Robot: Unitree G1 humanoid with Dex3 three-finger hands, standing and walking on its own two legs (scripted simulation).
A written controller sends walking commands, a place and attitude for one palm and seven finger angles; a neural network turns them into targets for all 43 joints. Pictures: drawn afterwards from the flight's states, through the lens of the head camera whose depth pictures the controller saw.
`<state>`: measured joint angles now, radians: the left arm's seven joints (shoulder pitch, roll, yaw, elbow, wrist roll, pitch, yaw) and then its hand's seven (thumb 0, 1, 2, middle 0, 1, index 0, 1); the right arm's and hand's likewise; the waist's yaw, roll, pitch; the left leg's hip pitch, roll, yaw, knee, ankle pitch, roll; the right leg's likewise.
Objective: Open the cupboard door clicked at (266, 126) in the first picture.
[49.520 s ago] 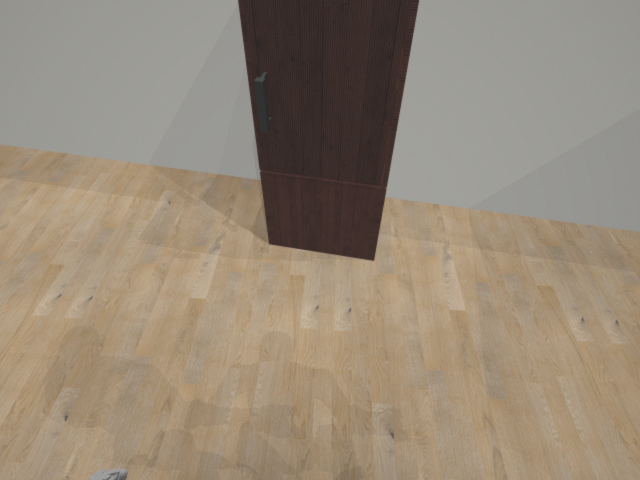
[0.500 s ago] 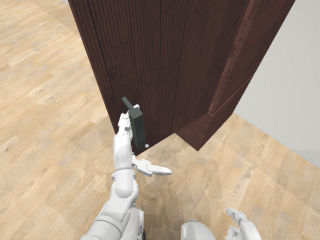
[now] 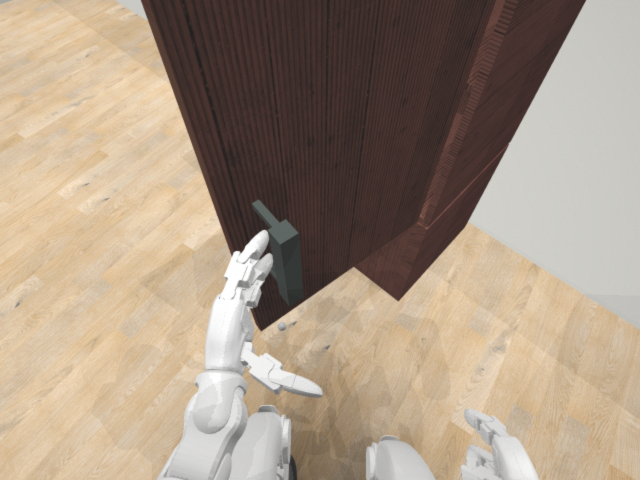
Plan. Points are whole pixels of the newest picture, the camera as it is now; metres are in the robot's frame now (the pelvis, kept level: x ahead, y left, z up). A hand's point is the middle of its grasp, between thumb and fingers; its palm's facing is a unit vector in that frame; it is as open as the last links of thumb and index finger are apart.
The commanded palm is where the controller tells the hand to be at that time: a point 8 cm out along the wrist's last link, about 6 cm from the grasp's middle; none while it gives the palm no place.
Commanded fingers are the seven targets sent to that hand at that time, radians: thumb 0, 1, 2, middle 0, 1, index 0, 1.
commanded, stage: slide the hand sideways off the handle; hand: left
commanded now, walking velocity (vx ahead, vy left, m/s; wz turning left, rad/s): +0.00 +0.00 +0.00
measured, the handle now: (277, 255) +0.39 +0.08 +0.04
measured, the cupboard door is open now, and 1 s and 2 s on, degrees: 81 81 81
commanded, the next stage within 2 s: draw the hand back to the body in 0.60 s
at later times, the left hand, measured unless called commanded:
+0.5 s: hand (245, 366) +0.24 +0.10 +0.03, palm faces +0.00 -1.00 -0.02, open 16.3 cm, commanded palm +0.22 +0.17 +0.03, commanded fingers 0.00 -0.50 0.30 -0.15 -0.30 -0.15 -0.30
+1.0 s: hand (186, 363) +0.23 +0.14 +0.10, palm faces +0.03 -1.00 -0.05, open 16.3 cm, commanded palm +0.20 +0.20 +0.10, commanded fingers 0.00 -0.50 0.30 -0.15 -0.30 -0.15 -0.30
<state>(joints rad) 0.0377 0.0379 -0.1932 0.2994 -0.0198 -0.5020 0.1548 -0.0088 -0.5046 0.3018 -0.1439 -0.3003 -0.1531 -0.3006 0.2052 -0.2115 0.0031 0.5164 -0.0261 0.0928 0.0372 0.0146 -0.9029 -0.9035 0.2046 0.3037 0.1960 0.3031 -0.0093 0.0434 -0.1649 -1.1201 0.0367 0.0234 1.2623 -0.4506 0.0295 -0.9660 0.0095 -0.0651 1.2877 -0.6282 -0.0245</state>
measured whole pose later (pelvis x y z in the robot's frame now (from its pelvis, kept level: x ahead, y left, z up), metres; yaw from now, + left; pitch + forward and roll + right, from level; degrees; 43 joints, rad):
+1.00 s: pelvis +0.02 -0.01 +0.02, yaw +1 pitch +15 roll -2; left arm 0.48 0.19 0.02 -0.17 -0.21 -0.38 -0.10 -0.01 -0.50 0.30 -0.15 -0.30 -0.15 -0.30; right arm 0.25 -0.20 0.02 0.47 0.02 -0.02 -0.06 0.02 -0.90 -0.90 0.21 0.30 0.20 0.30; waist 0.00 0.07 -0.17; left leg -0.98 0.04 -0.01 1.18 -0.45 0.01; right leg -0.81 0.03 -0.09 1.17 -0.61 -0.04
